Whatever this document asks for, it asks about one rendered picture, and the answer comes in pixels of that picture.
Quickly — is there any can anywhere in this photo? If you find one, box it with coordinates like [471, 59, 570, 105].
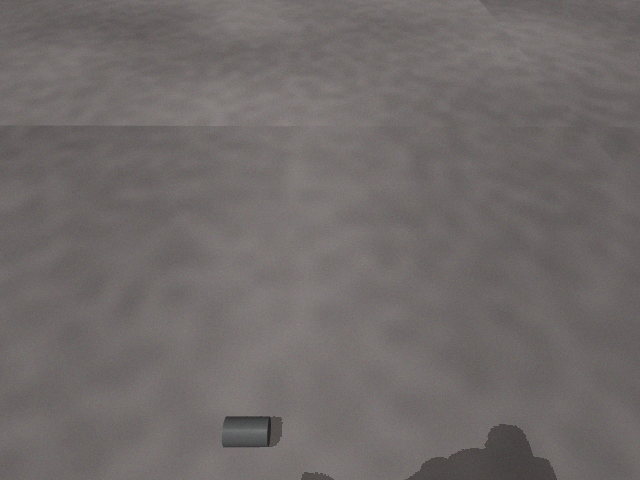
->
[222, 416, 271, 447]

